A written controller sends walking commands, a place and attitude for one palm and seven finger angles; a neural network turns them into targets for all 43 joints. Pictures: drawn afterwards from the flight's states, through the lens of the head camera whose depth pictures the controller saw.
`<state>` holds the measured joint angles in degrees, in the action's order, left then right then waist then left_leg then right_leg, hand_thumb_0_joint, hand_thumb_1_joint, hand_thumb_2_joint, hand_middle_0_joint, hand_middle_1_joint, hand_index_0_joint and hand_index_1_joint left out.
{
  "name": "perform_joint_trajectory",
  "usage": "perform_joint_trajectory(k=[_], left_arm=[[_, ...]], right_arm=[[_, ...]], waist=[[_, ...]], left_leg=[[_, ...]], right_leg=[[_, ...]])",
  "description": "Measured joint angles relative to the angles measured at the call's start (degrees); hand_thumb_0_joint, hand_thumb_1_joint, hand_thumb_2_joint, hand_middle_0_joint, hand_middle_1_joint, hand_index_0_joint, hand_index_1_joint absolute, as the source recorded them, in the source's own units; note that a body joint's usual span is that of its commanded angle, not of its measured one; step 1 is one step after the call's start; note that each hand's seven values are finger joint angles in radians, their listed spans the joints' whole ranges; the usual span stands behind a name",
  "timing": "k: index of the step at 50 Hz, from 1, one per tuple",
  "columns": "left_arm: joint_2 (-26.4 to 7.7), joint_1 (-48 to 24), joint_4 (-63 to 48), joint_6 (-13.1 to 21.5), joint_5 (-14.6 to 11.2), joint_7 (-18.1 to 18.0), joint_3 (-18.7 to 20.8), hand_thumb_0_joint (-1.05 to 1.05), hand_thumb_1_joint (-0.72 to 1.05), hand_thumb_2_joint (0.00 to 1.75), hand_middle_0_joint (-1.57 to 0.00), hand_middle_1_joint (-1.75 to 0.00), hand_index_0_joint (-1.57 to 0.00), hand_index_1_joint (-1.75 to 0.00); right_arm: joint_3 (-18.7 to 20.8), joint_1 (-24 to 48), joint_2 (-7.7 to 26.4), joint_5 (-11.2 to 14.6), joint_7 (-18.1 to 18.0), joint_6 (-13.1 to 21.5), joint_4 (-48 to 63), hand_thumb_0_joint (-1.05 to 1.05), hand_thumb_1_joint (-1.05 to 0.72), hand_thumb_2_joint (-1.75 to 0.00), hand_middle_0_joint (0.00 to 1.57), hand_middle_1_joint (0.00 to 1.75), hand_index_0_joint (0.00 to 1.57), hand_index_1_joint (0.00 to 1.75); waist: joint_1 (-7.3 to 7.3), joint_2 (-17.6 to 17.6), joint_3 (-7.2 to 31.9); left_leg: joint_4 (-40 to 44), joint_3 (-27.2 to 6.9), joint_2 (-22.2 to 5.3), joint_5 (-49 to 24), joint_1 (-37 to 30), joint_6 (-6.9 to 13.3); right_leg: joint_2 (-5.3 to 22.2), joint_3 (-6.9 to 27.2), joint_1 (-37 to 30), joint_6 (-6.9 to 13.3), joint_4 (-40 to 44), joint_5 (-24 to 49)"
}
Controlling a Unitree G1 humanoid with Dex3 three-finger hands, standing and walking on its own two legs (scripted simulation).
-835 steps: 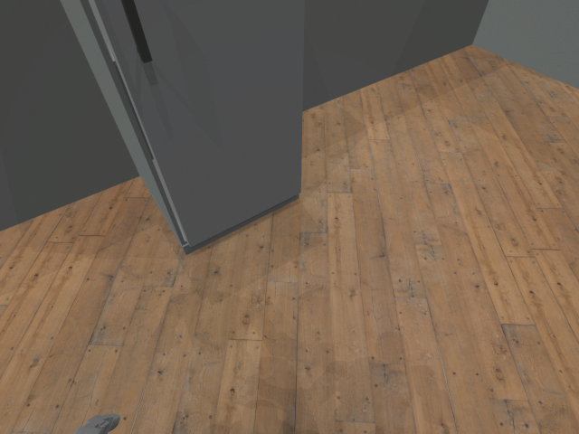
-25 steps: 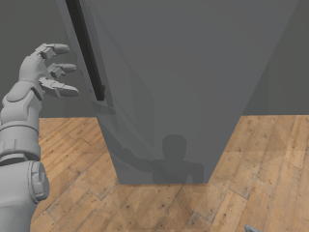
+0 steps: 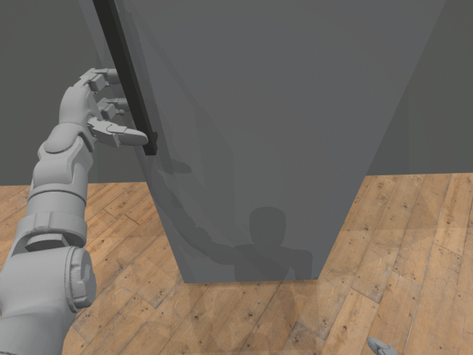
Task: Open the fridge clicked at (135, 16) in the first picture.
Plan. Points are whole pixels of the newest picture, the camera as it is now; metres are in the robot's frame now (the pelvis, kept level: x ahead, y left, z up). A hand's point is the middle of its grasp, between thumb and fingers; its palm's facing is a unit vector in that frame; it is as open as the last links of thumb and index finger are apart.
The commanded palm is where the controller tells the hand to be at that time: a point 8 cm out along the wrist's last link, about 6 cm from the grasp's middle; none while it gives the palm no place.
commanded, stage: feel for the door with the fingertips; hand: left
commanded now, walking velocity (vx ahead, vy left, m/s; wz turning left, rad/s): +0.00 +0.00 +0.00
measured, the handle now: (133, 78) +0.50 +0.18 +0.24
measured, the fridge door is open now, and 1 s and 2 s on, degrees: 0 0 0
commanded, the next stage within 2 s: slide the fingers in behind the handle in 0.32 s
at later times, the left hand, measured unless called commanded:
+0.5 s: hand (117, 108) +0.45 +0.20 +0.21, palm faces +0.06 -1.00 -0.01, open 13.6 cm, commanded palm +0.43 +0.26 +0.21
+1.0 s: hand (120, 113) +0.44 +0.19 +0.21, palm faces +0.04 -1.00 +0.00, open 14.0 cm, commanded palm +0.42 +0.24 +0.21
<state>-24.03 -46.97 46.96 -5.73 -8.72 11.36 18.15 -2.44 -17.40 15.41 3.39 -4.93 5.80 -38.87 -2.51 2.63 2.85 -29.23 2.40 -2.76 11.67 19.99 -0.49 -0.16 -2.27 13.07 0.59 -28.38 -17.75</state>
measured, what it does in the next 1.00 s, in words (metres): stands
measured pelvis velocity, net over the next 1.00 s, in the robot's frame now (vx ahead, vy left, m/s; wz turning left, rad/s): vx -0.01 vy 0.01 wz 0.01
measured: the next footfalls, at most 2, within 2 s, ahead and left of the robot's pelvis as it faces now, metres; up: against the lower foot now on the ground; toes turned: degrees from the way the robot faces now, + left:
none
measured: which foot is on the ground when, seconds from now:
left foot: down 0.00-1.00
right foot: down 0.00-1.00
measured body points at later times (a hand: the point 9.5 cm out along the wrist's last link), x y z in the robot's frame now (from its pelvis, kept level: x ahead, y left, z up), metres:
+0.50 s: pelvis +0.00 +0.00 +0.00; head +0.01 -0.01 +0.45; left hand +0.44 +0.26 +0.22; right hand +0.08 -0.27 -0.12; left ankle +0.04 +0.13 -0.74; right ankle -0.03 -0.11 -0.74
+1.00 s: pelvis -0.01 +0.01 +0.00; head +0.00 +0.00 +0.45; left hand +0.43 +0.25 +0.21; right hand +0.09 -0.25 -0.11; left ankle +0.04 +0.13 -0.74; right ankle -0.03 -0.11 -0.74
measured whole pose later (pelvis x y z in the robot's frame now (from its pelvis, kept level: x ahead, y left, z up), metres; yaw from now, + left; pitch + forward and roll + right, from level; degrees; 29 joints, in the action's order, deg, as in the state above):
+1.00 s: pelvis -0.01 +0.01 +0.00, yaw +0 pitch +2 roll -1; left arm -22.7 -47.9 46.6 -4.6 -9.8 11.0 15.9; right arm -2.1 -18.3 15.7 3.7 -4.8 6.6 -40.1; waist -2.0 2.3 2.7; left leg -30.0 2.0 -2.4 11.5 20.8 0.0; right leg 0.1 -2.5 13.4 0.1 -28.3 -17.2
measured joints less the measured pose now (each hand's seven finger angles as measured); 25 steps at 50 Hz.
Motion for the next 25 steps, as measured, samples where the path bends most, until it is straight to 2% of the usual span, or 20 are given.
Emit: perform_joint_trajectory(k=[17,25], left_arm=[[-1.9,-2.6,4.8,2.4,-0.2,1.7,0.1,-0.01,-0.50,0.30,-0.32,-1.22,-0.32,-1.21],[-2.9,-6.1,9.2,3.6,0.4,2.1,-0.3,-0.01,-0.50,0.30,-0.35,-1.24,-0.35,-1.24]], right_arm=[[0.9,-2.0,1.2,0.1,-0.2,-0.2,-1.4,0.01,-0.91,-0.90,0.20,0.30,0.20,0.30],[0.9,-2.3,1.2,0.0,-0.3,0.2,-1.9,0.01,-0.91,-0.90,0.20,0.30,0.20,0.30]], waist=[[-0.20,-0.2,-0.1],[-0.60,-0.3,-0.2]], left_leg=[[-0.2,-0.5,-0.2,0.0,0.6,-0.2],[-1.0,-1.1,-0.1,-0.2,2.1,-0.2]], right_leg=[[-0.2,-0.5,0.4,0.3,-0.1,-0.1],[-0.2,-1.0,1.6,0.2,-0.7,0.0]])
